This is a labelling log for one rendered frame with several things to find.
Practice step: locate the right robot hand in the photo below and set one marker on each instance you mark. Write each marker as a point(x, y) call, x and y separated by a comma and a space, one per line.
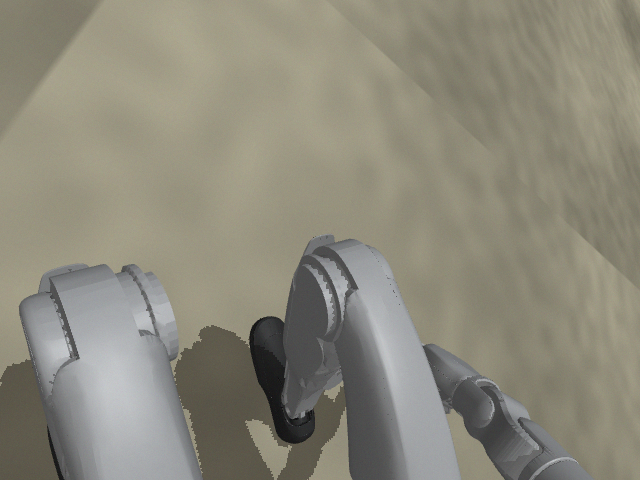
point(449, 372)

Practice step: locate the right robot arm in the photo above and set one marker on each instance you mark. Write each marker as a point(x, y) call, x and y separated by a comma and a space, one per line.
point(519, 448)

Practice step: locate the left robot foot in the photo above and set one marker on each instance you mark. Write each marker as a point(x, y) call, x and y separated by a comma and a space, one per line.
point(54, 457)

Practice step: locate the right robot foot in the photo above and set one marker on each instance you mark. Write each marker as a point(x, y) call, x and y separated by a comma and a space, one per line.
point(269, 359)

